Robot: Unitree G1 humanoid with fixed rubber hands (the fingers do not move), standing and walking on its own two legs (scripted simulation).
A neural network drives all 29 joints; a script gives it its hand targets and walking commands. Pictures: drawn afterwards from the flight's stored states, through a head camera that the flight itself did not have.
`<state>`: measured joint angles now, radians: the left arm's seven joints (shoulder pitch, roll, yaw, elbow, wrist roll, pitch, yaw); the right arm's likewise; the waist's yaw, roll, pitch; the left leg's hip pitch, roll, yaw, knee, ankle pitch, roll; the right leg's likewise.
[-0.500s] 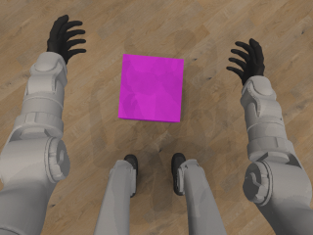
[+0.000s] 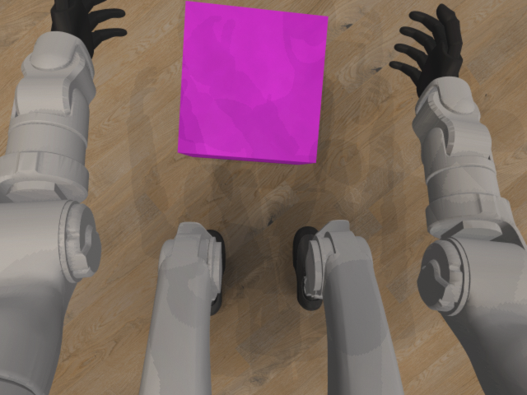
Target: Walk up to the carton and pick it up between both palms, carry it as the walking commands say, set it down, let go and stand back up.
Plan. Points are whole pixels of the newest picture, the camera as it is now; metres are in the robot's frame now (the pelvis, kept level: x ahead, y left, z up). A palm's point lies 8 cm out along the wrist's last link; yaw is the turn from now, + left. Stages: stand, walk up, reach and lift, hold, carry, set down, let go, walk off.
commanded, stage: reach and lift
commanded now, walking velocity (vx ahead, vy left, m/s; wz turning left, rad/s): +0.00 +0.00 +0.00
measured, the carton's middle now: (251, 96) +0.54 +0.03 -0.40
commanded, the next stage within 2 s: none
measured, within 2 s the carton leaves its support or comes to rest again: neither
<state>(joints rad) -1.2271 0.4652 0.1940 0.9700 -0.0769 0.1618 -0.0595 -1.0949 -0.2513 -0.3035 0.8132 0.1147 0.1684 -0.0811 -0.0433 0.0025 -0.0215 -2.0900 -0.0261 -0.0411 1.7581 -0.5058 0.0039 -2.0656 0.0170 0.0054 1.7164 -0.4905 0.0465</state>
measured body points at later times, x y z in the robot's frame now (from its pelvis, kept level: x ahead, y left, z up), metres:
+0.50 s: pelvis -0.01 -0.01 -0.10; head +0.35 +0.02 +0.17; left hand +0.54 +0.23 -0.26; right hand +0.52 -0.20 -0.27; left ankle +0.09 +0.11 -0.46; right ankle +0.11 -0.13 -0.46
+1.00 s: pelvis -0.01 -0.01 -0.14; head +0.36 +0.02 +0.10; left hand +0.54 +0.22 -0.33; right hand +0.52 -0.20 -0.32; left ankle +0.09 +0.11 -0.46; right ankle +0.10 -0.13 -0.46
